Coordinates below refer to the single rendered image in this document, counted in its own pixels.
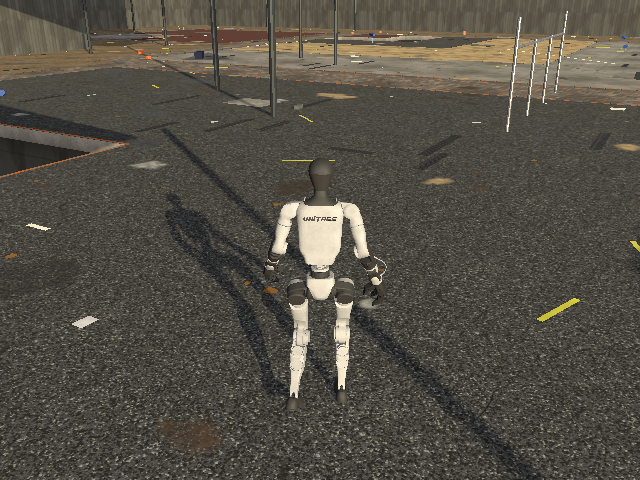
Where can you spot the left robot shin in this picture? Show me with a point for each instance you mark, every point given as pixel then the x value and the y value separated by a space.
pixel 297 364

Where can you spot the left robot forearm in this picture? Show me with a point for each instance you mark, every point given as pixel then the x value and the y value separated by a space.
pixel 272 258

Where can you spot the robot left hand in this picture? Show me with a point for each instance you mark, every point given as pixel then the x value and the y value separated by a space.
pixel 269 276

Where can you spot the right robot upper arm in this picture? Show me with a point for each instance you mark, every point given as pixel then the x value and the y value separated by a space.
pixel 352 212

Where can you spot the robot right hand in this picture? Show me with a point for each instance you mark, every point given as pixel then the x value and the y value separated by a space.
pixel 378 289

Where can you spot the robot left thigh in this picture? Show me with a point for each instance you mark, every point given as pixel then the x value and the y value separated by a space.
pixel 297 298

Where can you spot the right robot forearm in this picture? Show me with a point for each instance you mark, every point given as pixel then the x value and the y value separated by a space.
pixel 371 268

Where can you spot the left robot upper arm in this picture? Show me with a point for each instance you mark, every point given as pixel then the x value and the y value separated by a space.
pixel 288 211

